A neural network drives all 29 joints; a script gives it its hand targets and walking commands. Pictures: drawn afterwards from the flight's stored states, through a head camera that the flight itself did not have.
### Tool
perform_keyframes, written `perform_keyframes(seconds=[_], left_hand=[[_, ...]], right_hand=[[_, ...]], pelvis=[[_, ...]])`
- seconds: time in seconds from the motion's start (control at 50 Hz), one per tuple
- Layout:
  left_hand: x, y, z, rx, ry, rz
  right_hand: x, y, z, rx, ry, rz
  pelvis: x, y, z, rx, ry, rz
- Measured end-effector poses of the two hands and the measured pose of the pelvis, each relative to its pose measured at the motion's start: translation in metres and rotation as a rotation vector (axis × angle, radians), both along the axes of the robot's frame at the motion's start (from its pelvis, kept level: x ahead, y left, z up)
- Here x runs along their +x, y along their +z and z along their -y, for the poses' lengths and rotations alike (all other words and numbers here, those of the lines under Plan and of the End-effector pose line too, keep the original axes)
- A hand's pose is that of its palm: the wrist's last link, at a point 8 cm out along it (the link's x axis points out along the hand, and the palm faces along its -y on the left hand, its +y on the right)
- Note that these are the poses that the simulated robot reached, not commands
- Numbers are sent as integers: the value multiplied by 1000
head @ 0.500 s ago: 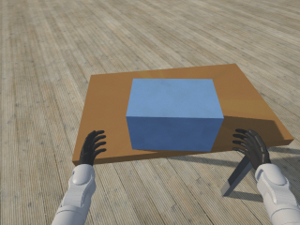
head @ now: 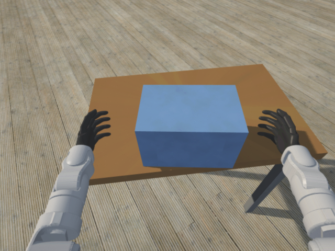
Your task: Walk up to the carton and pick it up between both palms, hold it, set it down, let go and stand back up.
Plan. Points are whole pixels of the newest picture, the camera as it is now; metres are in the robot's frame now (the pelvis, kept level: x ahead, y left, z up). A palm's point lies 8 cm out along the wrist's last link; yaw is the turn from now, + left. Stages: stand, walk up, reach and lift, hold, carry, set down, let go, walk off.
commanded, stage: reach and lift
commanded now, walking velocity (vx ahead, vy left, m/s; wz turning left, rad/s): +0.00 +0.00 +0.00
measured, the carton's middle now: (188, 126) +0.45 -0.05 +0.00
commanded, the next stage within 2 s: none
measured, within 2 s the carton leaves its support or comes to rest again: neither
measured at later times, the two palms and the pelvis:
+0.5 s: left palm (89, 105) +0.43 +0.20 +0.13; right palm (290, 105) +0.40 -0.29 +0.13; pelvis +0.00 +0.01 +0.00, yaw -1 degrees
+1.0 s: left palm (90, 87) +0.47 +0.20 +0.16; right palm (280, 87) +0.44 -0.28 +0.14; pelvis +0.00 +0.00 +0.00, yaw +0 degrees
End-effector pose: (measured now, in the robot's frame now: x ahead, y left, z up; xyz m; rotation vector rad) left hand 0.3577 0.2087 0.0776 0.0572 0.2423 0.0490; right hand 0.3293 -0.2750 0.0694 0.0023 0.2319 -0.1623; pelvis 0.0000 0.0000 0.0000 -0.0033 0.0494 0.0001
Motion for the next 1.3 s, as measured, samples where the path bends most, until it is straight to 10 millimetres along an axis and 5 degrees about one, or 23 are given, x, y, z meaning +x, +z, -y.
perform_keyframes(seconds=[0.42,0.92,1.0,1.2,1.3], left_hand=[[60,44,10,18,-5,-38],[109,89,12,34,19,-9],[110,79,11,33,11,-27],[91,4,13,58,15,-68],[91,-13,20,65,19,-34]], right_hand=[[55,48,16,-2,-9,-24],[114,85,3,14,-15,-19],[113,75,2,-4,-21,-44],[102,15,-11,-36,0,-79],[102,-9,-17,-20,-4,-51]], pelvis=[[0,-1,-11,-6,-21,-90],[-1,-4,-1,-9,1,-199],[-2,-5,-1,-9,4,-194],[-8,-11,0,-8,8,-257],[-12,-17,-1,-10,9,-326]])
